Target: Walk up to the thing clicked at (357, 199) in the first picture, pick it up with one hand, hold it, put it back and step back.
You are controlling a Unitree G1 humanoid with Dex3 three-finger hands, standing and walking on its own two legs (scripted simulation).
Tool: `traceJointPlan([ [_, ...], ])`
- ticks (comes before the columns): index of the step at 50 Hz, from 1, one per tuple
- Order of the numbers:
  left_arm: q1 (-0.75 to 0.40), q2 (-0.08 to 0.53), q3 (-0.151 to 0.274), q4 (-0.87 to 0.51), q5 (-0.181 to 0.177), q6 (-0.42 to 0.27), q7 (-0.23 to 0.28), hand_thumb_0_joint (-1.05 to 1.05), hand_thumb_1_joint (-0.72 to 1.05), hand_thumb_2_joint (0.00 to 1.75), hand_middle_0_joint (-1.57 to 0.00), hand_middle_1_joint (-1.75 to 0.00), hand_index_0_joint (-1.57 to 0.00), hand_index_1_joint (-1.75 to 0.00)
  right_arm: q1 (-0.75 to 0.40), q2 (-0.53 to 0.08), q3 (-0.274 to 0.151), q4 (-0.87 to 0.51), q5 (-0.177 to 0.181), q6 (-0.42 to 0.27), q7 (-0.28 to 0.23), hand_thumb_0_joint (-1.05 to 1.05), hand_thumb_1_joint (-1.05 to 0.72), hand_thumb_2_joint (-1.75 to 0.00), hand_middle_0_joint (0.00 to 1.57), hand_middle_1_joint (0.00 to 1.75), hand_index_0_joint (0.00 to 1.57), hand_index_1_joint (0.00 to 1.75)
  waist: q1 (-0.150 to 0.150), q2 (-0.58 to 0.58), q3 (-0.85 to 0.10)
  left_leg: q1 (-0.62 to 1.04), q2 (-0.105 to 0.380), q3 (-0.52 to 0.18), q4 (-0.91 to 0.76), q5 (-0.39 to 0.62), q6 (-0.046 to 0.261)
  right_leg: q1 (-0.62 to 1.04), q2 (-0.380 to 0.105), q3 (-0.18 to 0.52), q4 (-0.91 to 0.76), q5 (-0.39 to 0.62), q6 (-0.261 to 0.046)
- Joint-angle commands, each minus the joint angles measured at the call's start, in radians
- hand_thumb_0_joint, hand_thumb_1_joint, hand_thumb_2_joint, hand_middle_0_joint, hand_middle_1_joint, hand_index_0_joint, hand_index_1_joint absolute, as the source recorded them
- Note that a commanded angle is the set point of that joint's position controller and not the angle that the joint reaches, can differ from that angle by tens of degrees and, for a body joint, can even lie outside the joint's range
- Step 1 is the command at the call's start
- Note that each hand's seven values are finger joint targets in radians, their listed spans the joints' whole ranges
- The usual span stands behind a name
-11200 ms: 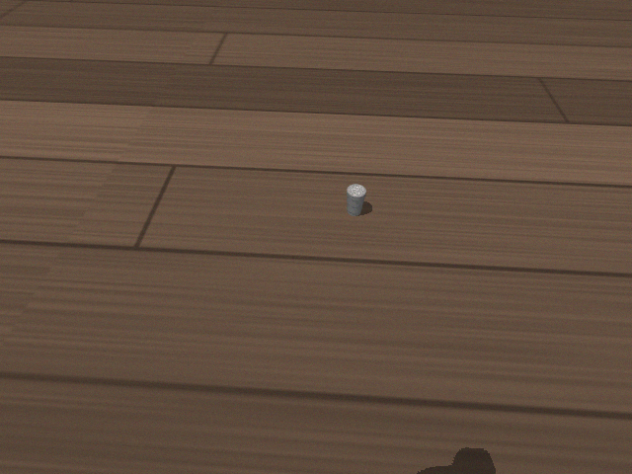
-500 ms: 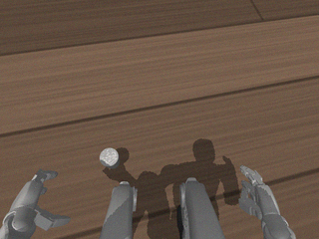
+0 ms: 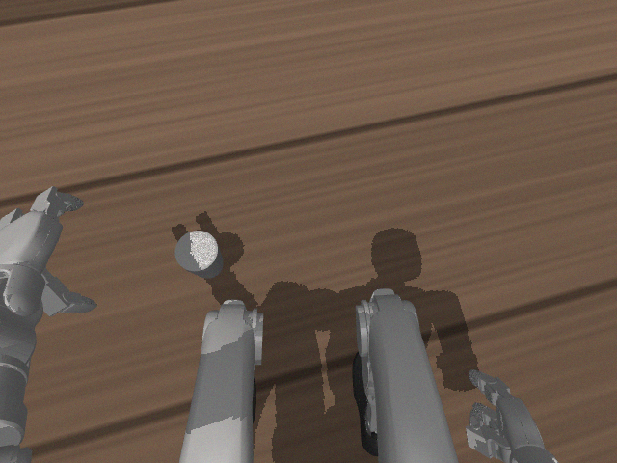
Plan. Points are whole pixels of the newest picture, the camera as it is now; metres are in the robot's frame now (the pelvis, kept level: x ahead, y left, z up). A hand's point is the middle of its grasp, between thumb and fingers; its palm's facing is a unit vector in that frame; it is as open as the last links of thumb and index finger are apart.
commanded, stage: rise first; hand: left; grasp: from the side
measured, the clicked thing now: (203, 258) +0.44 +0.21 -0.39
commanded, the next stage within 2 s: none
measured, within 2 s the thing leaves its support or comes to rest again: neither
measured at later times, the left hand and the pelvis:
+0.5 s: hand (87, 259) +0.38 +0.32 -0.14, palm faces -0.49 -0.20 -0.85, open 14.2 cm; pelvis +0.01 +0.01 +0.00, yaw -1 degrees
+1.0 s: hand (114, 244) +0.42 +0.31 -0.19, palm faces -0.49 -0.02 -0.87, open 14.0 cm; pelvis +0.00 +0.01 -0.04, yaw -2 degrees
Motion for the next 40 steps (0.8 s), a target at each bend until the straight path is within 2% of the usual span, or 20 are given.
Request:
traceJointPlan([
  [1, -0.186, 0.318, 0.042, -0.189, -0.013, -0.022, -0.016, 0.00, -0.48, 1.00, -0.05, -1.07, -0.08, -1.04, 0.111, -0.210, -0.066, -0.122, 0.024, -0.021, -0.029, 0.00, -0.91, -0.90, 0.20, 0.30, 0.20, 0.30, -0.029, 0.062, -0.579, 0.385, 0.019, 0.067, -0.408, -0.040, 0.090, 0.434, 0.012, -0.105, -0.312, -0.037, -0.087],
  [2, -0.187, 0.328, 0.037, -0.169, -0.006, -0.025, -0.020, 0.00, -0.56, 1.00, -0.09, -1.05, -0.09, -1.05, 0.117, -0.210, -0.061, -0.119, 0.028, -0.019, -0.028, 0.00, -0.97, -0.92, 0.20, 0.30, 0.20, 0.30, -0.028, 0.066, -0.553, 0.381, 0.021, 0.054, -0.424, -0.050, 0.089, 0.431, 0.014, -0.109, -0.310, -0.042, -0.088],
  [3, -0.169, 0.343, 0.044, -0.126, 0.008, -0.029, -0.019, 0.00, -0.49, 1.00, -0.05, -1.04, -0.07, -1.02, 0.110, -0.209, -0.060, -0.119, 0.031, -0.015, -0.030, 0.00, -0.90, -0.90, 0.20, 0.30, 0.20, 0.30, -0.025, 0.043, -0.497, 0.360, 0.023, 0.048, -0.433, -0.074, 0.092, 0.418, 0.016, -0.112, -0.320, -0.063, -0.089],
  [4, -0.180, 0.327, 0.023, -0.110, 0.013, -0.038, -0.023, 0.00, -0.57, 1.02, -0.08, -1.03, -0.08, -1.04, 0.104, -0.205, -0.051, -0.116, 0.034, -0.011, -0.026, 0.00, -0.96, -0.92, 0.20, 0.30, 0.20, 0.30, -0.037, 0.053, -0.435, 0.356, 0.024, 0.033, -0.451, -0.101, 0.092, 0.381, 0.016, -0.116, -0.320, -0.076, -0.091],
  [5, -0.192, 0.308, -0.003, -0.101, 0.025, -0.049, -0.025, 0.00, -0.50, 1.01, -0.05, -1.04, -0.07, -1.03, 0.102, -0.199, -0.046, -0.111, 0.035, -0.010, -0.024, 0.00, -0.90, -0.90, 0.20, 0.30, 0.20, 0.30, -0.044, 0.063, -0.405, 0.343, 0.023, 0.031, -0.452, -0.113, 0.092, 0.372, 0.017, -0.116, -0.321, -0.083, -0.092],
  [7, -0.194, 0.317, 0.001, -0.064, 0.050, -0.069, -0.017, 0.00, -0.58, 1.05, -0.06, -0.99, -0.04, -1.01, 0.109, -0.198, -0.040, -0.106, 0.036, -0.007, -0.021, 0.00, -0.92, -0.91, 0.20, 0.30, 0.20, 0.30, -0.031, 0.089, -0.394, 0.383, 0.027, 0.029, -0.460, -0.080, 0.087, 0.360, 0.015, -0.112, -0.321, -0.062, -0.098],
  [9, -0.196, 0.291, -0.015, -0.017, 0.069, -0.089, -0.008, 0.00, -0.59, 1.07, -0.06, -0.97, -0.03, -1.00, 0.119, -0.192, -0.030, -0.098, 0.037, -0.008, -0.017, 0.00, -0.90, -0.90, 0.20, 0.30, 0.20, 0.30, -0.048, 0.068, -0.384, 0.377, 0.021, 0.038, -0.442, -0.030, 0.087, 0.366, 0.014, -0.107, -0.327, -0.031, -0.100],
  [13, -0.188, 0.292, 0.003, 0.070, 0.115, -0.135, 0.025, 0.00, -0.59, 1.08, -0.06, -0.96, -0.03, -0.99, 0.129, -0.195, -0.028, -0.074, 0.028, -0.012, -0.006, 0.00, -0.90, -0.90, 0.20, 0.30, 0.20, 0.30, -0.036, 0.085, -0.417, 0.411, 0.018, 0.045, -0.401, 0.127, 0.073, 0.357, 0.010, -0.102, -0.293, 0.077, -0.107],
  [15, -0.249, 0.295, -0.003, 0.080, 0.155, -0.169, 0.049, 0.00, -0.59, 1.07, -0.06, -0.96, -0.03, -0.99, 0.134, -0.195, -0.034, -0.061, 0.018, -0.013, -0.001, 0.00, -0.90, -0.90, 0.20, 0.30, 0.20, 0.30, -0.043, 0.118, -0.440, 0.415, 0.017, 0.050, -0.374, 0.155, 0.069, 0.329, 0.007, -0.098, -0.270, 0.100, -0.107],
  [17, -0.302, 0.300, -0.004, 0.106, 0.204, -0.207, 0.088, 0.00, -0.57, 1.06, -0.07, -0.95, -0.04, -0.98, 0.143, -0.192, -0.037, -0.048, 0.009, -0.015, 0.005, 0.00, -0.89, -0.90, 0.20, 0.30, 0.20, 0.30, -0.053, 0.119, -0.463, 0.388, 0.010, 0.062, -0.336, 0.167, 0.070, 0.314, 0.009, -0.100, -0.256, 0.109, -0.105],
  [19, -0.334, 0.302, 0.002, 0.137, 0.258, -0.245, 0.133, 0.00, -0.56, 1.05, -0.06, -0.97, -0.05, -0.99, 0.145, -0.197, -0.039, -0.024, -0.006, -0.016, 0.015, 0.00, -0.89, -0.90, 0.20, 0.30, 0.20, 0.30, -0.048, 0.157, -0.506, 0.413, 0.010, 0.047, -0.312, 0.225, 0.054, 0.273, 0.006, -0.109, -0.198, 0.150, -0.108],
  [20, -0.370, 0.332, 0.017, 0.138, 0.284, -0.262, 0.160, 0.00, -0.56, 1.05, -0.07, -0.97, -0.05, -0.99, 0.143, -0.202, -0.044, -0.020, -0.015, -0.015, 0.019, 0.00, -0.89, -0.90, 0.20, 0.30, 0.20, 0.30, -0.047, 0.170, -0.535, 0.425, 0.010, 0.046, -0.293, 0.240, 0.052, 0.255, 0.005, -0.111, -0.180, 0.159, -0.107],
  [23, -0.453, 0.320, -0.004, 0.137, 0.359, -0.283, 0.238, 0.00, -0.55, 1.03, -0.08, -0.98, -0.06, -1.00, 0.156, -0.210, -0.055, -0.001, -0.037, -0.007, 0.036, 0.00, -0.90, -0.90, 0.20, 0.30, 0.20, 0.30, -0.063, 0.210, -0.622, 0.481, 0.013, 0.045, -0.251, 0.308, 0.042, 0.232, -0.002, -0.119, -0.138, 0.200, -0.105],
  [25, -0.483, 0.361, 0.026, 0.113, 0.390, -0.274, 0.297, 0.00, -0.55, 1.03, -0.08, -0.99, -0.06, -1.00, 0.160, -0.221, -0.068, -0.001, -0.047, 0.003, 0.044, 0.00, -0.90, -0.90, 0.20, 0.30, 0.20, 0.30, -0.053, 0.216, -0.688, 0.492, 0.009, 0.056, -0.236, 0.302, 0.043, 0.243, -0.004, -0.120, -0.126, 0.203, -0.101],
  [28, -0.531, 0.345, 0.009, 0.213, 0.441, -0.237, 0.351, 0.00, -0.54, 1.02, -0.07, -1.00, -0.07, -1.01, 0.175, -0.224, -0.069, 0.022, -0.062, 0.011, 0.052, 0.00, -0.91, -0.90, 0.20, 0.30, 0.20, 0.30, -0.084, 0.190, -0.668, 0.446, 0.007, 0.058, -0.223, 0.258, 0.048, 0.209, -0.004, -0.132, -0.112, 0.179, -0.093],
  [31, -0.585, 0.380, 0.008, 0.262, 0.479, -0.192, 0.375, 0.00, -0.56, 1.04, -0.05, -1.02, -0.05, -1.02, 0.186, -0.222, -0.068, 0.024, -0.068, 0.012, 0.054, 0.00, -0.91, -0.90, 0.20, 0.30, 0.20, 0.30, -0.083, 0.182, -0.708, 0.416, 0.001, 0.074, -0.196, 0.200, 0.063, 0.221, 0.000, -0.136, -0.116, 0.143, -0.092],
  [35, -0.606, 0.368, -0.016, 0.289, 0.490, -0.151, 0.371, 0.00, -0.53, 1.00, -0.07, -1.05, -0.07, -1.04, 0.192, -0.210, -0.060, 0.010, -0.071, 0.014, 0.060, 0.00, -0.91, -0.90, 0.20, 0.30, 0.20, 0.30, -0.087, 0.170, -0.714, 0.353, -0.009, 0.081, -0.187, 0.135, 0.076, 0.243, 0.003, -0.139, -0.114, 0.092, -0.089],
  [36, -0.583, 0.371, -0.010, 0.319, 0.487, -0.141, 0.366, 0.00, -0.53, 1.00, -0.07, -1.03, -0.07, -1.03, 0.193, -0.211, -0.059, 0.011, -0.072, 0.015, 0.061, 0.00, -0.91, -0.90, 0.20, 0.30, 0.20, 0.30, -0.085, 0.143, -0.695, 0.345, -0.007, 0.074, -0.188, 0.120, 0.078, 0.239, 0.002, -0.140, -0.119, 0.078, -0.089],
  [37, -0.597, 0.352, -0.034, 0.337, 0.492, -0.137, 0.356, 0.00, -0.55, 1.03, -0.05, -1.03, -0.05, -1.03, 0.189, -0.210, -0.055, 0.005, -0.072, 0.018, 0.063, 0.00, -0.91, -0.90, 0.20, 0.30, 0.20, 0.30, -0.100, 0.140, -0.669, 0.310, -0.008, 0.070, -0.186, 0.092, 0.080, 0.219, 0.004, -0.142, -0.114, 0.055, -0.090],
  [40, -0.596, 0.356, -0.044, 0.360, 0.494, -0.139, 0.335, 0.00, -0.53, 0.99, -0.06, -1.07, -0.08, -1.05, 0.182, -0.207, -0.051, 0.001, -0.070, 0.023, 0.065, 0.00, -0.91, -0.90, 0.20, 0.30, 0.20, 0.30, -0.106, 0.122, -0.604, 0.266, -0.012, 0.061, -0.189, 0.043, 0.084, 0.195, 0.001, -0.141, -0.115, 0.017, -0.092],
])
